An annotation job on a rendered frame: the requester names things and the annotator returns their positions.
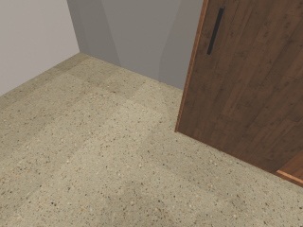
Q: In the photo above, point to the wardrobe door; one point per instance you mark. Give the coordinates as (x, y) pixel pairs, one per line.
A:
(246, 97)
(295, 166)

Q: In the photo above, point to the handle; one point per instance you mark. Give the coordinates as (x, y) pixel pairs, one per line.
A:
(215, 30)

